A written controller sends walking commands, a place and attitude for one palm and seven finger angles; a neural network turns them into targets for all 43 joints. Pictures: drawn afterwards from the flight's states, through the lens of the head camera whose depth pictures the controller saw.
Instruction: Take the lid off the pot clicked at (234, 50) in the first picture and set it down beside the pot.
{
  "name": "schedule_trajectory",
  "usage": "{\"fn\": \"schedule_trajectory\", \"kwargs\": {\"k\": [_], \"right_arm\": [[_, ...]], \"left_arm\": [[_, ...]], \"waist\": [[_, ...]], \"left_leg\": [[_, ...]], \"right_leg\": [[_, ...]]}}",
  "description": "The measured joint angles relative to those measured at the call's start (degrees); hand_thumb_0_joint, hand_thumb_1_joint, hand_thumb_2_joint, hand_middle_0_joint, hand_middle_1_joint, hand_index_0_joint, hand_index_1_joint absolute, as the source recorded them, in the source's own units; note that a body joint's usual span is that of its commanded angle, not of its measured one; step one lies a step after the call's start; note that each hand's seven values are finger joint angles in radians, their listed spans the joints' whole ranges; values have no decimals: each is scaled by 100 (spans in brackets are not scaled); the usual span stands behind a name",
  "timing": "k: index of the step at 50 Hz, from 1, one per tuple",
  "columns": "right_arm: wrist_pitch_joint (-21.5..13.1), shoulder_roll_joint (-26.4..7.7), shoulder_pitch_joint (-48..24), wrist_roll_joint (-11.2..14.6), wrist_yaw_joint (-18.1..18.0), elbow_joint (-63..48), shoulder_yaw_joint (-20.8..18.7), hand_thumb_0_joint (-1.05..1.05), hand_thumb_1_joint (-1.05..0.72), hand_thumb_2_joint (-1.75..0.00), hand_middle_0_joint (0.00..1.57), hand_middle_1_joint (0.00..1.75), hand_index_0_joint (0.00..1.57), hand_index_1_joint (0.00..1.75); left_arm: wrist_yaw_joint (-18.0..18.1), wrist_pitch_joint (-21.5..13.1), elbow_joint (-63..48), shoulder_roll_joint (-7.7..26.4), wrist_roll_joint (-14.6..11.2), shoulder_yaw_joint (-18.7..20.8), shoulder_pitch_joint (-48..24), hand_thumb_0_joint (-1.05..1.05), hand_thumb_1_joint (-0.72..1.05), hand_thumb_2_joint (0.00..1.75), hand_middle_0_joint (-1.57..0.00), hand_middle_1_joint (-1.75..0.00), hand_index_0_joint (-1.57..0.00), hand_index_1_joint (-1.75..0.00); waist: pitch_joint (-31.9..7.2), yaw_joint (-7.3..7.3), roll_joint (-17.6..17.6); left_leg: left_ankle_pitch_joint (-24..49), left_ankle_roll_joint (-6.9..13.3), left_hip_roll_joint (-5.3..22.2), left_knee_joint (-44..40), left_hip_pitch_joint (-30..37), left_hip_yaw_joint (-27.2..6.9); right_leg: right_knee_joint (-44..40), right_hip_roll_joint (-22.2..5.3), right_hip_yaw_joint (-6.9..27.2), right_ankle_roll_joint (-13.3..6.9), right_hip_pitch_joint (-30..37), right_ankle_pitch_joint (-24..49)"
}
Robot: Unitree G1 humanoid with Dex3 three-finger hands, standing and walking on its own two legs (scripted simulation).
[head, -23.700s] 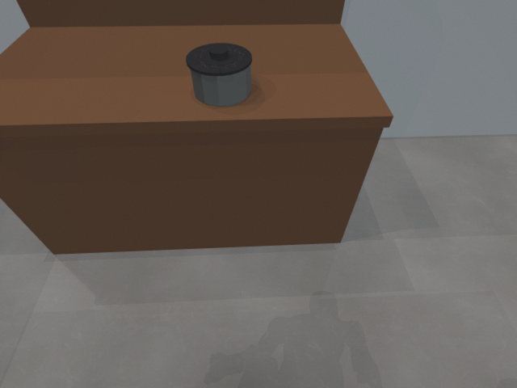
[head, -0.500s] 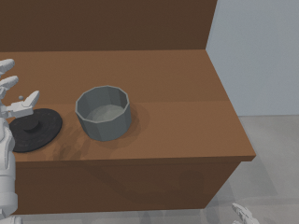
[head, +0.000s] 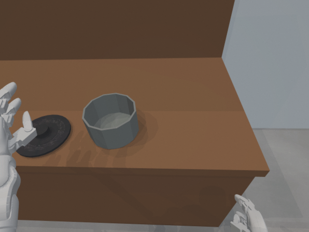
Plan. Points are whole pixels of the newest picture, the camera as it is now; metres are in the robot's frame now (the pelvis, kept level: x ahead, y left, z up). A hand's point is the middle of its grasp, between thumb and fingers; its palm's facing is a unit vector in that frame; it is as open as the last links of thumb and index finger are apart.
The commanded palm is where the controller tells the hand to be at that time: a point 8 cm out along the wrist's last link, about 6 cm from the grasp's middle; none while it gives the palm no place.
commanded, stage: draw the hand back to the body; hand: left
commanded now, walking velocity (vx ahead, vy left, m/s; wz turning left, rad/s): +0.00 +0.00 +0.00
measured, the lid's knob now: (40, 130) +0.42 +0.45 -0.01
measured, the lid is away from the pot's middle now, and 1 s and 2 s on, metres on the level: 0.26 0.26 0.26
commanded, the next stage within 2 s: step back with the hand held close in 0.80 s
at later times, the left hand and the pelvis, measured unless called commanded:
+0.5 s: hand (28, 162) +0.20 +0.27 +0.17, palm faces +0.40 -0.85 -0.35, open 7.4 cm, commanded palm +0.14 +0.30 +0.18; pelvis -0.01 +0.02 +0.00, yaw +0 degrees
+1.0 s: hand (5, 182) +0.16 +0.28 +0.17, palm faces +0.40 -0.83 -0.40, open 7.4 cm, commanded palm +0.10 +0.31 +0.18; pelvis -0.02 +0.03 +0.00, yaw +0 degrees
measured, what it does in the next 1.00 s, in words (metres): stands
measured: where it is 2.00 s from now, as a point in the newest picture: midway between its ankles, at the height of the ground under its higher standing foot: outside the picture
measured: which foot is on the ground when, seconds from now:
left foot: down 0.00-1.00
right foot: down 0.00-1.00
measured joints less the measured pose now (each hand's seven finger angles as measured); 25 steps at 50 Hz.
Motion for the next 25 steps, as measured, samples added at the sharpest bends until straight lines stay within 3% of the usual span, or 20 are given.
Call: {"fn": "schedule_trajectory", "kwargs": {"k": [9, 25], "right_arm": [[-40, 70, -25, -53, -11, -26, 7, 1, -91, -90, 20, 30, 21, 30], [-105, 155, 49, -143, -22, -70, 32, 1, -91, -90, 20, 30, 21, 30]], "left_arm": [[-17, -61, -772, -187, -53, -120, 705, 2, 87, 90, -21, -31, -22, -31], [-64, -152, -1974, -362, -41, -460, 2013, 2, 89, 90, -21, -30, -21, -30]], "waist": [[29, 44, -7], [30, 57, 9]], "left_leg": [[26, 15, -24, -57, 86, 18], [92, 89, -72, -108, 170, 46]], "right_leg": [[-71, -31, 11, 27, 90, 35], [-206, -90, 24, 115, 212, 140]]}}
